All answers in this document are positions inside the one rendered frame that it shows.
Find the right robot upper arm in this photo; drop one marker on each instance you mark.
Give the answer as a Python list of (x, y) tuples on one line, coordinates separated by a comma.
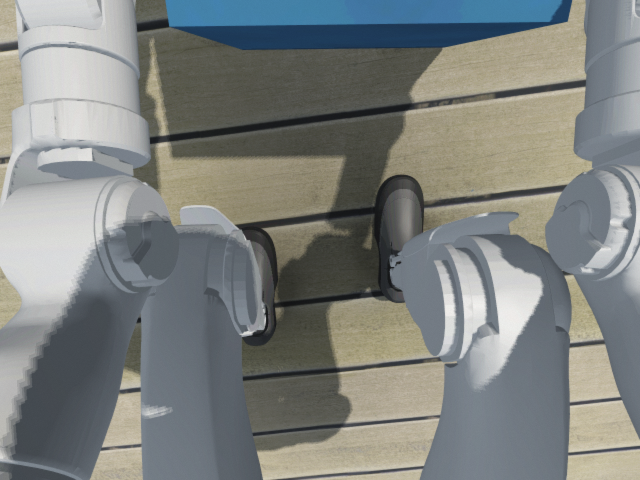
[(594, 234)]

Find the left robot upper arm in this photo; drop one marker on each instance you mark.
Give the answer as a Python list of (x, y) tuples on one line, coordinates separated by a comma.
[(83, 255)]

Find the right robot shin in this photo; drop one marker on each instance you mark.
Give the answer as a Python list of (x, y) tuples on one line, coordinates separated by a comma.
[(416, 251)]

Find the robot right thigh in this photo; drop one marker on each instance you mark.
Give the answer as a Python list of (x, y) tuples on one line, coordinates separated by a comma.
[(485, 302)]

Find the robot left forearm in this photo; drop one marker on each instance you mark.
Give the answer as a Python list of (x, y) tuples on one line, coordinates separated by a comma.
[(81, 116)]

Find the carton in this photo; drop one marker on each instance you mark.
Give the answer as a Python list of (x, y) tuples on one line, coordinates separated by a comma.
[(359, 24)]

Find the robot right forearm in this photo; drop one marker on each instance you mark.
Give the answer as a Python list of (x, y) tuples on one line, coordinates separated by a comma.
[(607, 131)]

